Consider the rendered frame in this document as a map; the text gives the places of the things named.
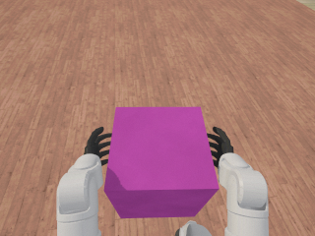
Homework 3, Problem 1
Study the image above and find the robot left hand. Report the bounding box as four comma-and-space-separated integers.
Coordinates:
84, 127, 112, 166

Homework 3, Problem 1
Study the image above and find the robot right hand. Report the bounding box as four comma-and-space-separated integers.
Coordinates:
207, 126, 234, 169

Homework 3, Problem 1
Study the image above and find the robot right shin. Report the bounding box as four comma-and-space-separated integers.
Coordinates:
184, 220, 197, 226

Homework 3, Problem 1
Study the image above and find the right robot thigh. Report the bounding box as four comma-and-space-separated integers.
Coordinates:
179, 223, 212, 236

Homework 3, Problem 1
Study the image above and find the carton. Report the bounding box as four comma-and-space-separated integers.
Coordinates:
103, 106, 220, 218

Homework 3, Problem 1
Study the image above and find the right robot forearm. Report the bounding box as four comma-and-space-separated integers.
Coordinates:
218, 152, 269, 236

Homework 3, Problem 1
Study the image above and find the left robot forearm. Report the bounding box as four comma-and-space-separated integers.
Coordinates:
56, 153, 103, 236

